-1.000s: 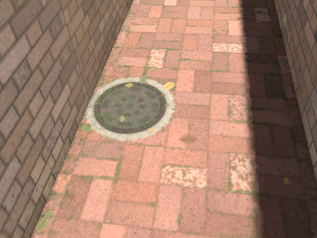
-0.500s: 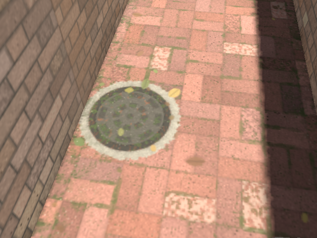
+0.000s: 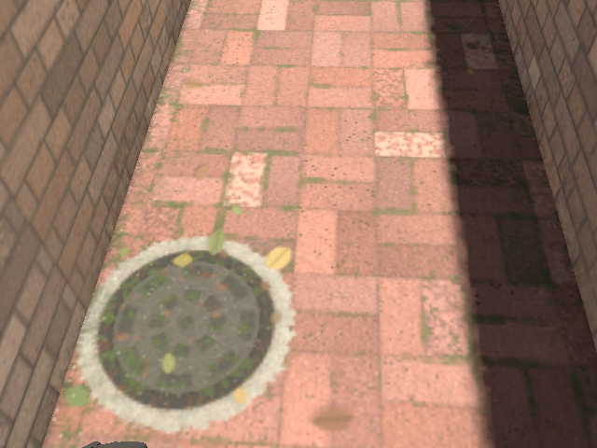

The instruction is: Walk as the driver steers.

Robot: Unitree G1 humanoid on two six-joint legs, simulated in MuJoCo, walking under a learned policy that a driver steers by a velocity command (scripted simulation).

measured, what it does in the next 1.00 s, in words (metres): walks ahead: left foot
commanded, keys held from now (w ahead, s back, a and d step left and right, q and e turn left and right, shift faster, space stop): w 0.50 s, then w+e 0.50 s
